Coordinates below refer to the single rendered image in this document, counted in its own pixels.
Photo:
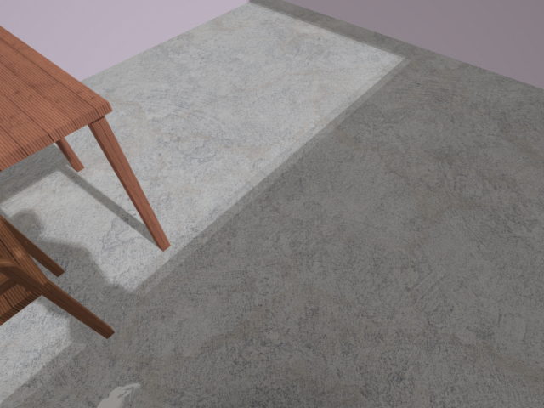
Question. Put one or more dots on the chair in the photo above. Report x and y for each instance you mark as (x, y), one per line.
(22, 282)

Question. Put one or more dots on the table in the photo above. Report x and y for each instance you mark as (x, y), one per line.
(41, 104)

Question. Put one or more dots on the robot left hand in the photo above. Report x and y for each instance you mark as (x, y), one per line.
(120, 397)

